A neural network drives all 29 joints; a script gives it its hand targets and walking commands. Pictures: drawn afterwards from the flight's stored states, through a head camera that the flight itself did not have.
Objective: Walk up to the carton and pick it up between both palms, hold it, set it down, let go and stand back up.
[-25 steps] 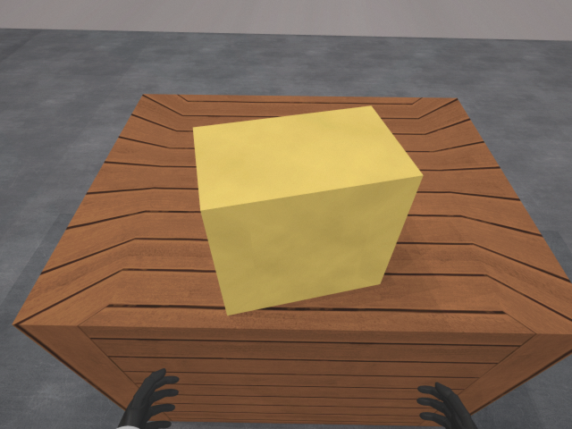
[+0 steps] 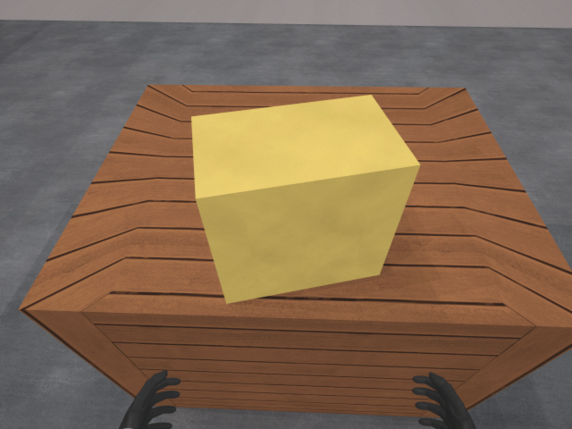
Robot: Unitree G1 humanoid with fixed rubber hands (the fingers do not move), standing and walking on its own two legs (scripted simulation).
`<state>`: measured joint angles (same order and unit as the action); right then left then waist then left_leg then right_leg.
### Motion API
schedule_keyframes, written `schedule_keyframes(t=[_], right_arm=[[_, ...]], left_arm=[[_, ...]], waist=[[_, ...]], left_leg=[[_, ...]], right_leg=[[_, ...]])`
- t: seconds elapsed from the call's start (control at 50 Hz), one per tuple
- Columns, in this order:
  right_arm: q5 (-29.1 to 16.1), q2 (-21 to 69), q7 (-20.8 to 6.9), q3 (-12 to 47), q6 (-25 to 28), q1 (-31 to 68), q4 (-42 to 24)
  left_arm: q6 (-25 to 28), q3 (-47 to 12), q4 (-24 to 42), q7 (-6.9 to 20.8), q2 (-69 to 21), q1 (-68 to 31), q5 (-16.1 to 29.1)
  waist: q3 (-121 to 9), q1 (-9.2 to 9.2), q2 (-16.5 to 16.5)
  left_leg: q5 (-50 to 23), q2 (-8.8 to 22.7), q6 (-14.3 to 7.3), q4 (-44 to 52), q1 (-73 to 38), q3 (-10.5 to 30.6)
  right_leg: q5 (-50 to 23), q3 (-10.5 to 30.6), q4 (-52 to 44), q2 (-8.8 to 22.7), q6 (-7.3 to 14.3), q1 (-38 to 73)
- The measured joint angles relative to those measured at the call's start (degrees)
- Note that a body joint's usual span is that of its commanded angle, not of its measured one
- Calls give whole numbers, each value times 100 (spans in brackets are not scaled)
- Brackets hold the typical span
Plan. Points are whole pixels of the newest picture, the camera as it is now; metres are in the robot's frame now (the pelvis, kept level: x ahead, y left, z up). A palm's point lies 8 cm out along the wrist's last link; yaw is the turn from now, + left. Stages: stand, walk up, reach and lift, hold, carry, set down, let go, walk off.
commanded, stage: stand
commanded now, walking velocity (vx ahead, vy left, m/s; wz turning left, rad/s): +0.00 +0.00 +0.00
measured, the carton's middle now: (295, 204) +0.45 +0.01 +0.04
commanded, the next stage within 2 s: none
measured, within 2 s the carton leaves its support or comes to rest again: neither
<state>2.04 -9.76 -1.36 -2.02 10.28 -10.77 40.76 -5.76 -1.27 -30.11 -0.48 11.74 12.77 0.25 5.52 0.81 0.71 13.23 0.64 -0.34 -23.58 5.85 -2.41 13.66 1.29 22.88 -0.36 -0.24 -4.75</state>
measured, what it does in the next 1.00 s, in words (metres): stands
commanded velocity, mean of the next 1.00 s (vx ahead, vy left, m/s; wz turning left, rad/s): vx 0.00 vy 0.00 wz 0.00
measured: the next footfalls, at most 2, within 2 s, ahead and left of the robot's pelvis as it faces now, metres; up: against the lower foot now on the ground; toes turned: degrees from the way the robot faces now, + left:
none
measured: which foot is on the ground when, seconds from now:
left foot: down 0.00-1.00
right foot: down 0.00-1.00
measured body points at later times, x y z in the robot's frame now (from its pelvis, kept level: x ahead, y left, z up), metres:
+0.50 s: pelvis -0.02 +0.01 +0.00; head -0.04 +0.01 +0.45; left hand +0.07 +0.30 -0.12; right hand +0.05 -0.29 -0.12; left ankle +0.00 +0.11 -0.74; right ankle -0.01 -0.12 -0.74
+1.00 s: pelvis -0.05 +0.02 +0.00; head -0.06 +0.02 +0.45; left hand +0.01 +0.32 -0.13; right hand +0.01 -0.28 -0.13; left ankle +0.00 +0.11 -0.74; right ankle -0.01 -0.12 -0.74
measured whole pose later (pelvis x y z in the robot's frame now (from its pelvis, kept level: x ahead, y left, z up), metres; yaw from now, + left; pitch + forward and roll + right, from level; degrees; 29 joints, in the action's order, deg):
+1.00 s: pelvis -0.05 +0.02 +0.00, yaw -1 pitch -5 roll +0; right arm 0.0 -18.3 -1.0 -2.5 1.0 -14.1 55.4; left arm 1.1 1.0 -55.2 0.4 20.3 15.8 -0.3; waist 2.5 0.1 -0.4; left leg 9.2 -0.4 -1.9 -23.3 9.4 -3.7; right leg 9.4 2.5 23.0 0.9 -1.8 -8.8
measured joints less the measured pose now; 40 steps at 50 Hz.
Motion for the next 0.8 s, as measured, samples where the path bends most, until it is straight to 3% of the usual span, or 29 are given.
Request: schedule_keyframes(t=[0.16,0.42,0.8], right_arm=[[-143,-499,43,-54,-796,-232,347],[-176,-965,70,-174,-881,-501,779],[-205,-795,46,4,-933,-395,1348]], left_arm=[[582,345,-859,100,449,150,-162],[641,359,-1799,93,758,309,-131],[637,201,-2323,98,788,204,-66]], waist=[[-500,48,-69],[-333,-88,-82],[-227,-159,-102]], left_leg=[[211,27,12,-373,240,46],[33,4,-50,-216,134,-38],[-319,-85,-158,-63,338,-137]], right_leg=[[193,-50,315,-20,14,-198],[-18,27,147,12,-45,-113],[-366,137,63,103,-155,-374]])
